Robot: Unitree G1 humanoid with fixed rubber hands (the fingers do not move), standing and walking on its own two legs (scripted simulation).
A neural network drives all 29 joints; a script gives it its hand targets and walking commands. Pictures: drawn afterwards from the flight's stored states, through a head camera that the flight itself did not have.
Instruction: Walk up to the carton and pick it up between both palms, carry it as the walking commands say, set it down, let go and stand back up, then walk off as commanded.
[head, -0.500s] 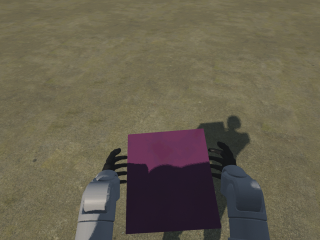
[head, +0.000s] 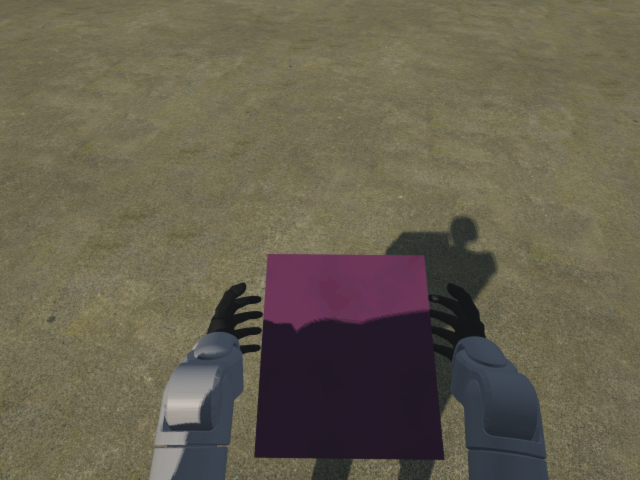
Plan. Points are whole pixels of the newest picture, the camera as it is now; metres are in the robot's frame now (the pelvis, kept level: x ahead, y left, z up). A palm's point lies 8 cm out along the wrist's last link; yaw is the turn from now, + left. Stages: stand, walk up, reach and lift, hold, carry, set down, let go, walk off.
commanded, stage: carry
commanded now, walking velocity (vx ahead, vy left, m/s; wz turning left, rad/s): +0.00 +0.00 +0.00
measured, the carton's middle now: (343, 355) +0.31 -0.01 -0.04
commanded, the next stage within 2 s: none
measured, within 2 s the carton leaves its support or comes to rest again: neither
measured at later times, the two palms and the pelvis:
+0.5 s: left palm (240, 365) +0.25 +0.11 +0.06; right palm (499, 368) +0.25 -0.18 +0.07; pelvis -0.03 -0.03 +0.00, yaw +0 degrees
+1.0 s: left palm (234, 398) +0.21 +0.11 +0.06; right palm (513, 394) +0.22 -0.18 +0.08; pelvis -0.06 -0.03 +0.00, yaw +0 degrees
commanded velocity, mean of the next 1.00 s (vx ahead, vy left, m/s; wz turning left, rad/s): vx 0.00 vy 0.00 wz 0.00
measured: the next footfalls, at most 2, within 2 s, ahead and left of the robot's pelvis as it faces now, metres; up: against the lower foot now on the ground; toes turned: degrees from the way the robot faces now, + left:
none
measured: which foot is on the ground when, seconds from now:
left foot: down 0.00-1.00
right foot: down 0.00-1.00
